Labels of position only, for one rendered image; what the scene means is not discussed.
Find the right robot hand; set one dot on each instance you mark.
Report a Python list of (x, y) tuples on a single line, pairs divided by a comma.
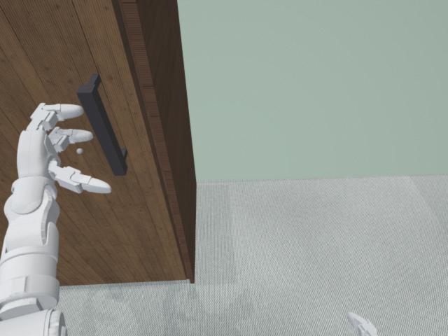
[(362, 326)]

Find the robot left forearm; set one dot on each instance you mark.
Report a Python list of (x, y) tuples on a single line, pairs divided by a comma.
[(29, 256)]

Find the handle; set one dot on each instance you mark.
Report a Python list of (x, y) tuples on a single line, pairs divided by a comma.
[(99, 120)]

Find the left robot hand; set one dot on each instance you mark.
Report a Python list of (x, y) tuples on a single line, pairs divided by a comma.
[(36, 149)]

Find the robot left upper arm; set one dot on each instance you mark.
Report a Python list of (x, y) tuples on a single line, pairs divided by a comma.
[(42, 323)]

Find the wardrobe door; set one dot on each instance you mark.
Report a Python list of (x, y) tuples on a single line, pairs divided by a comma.
[(48, 48)]

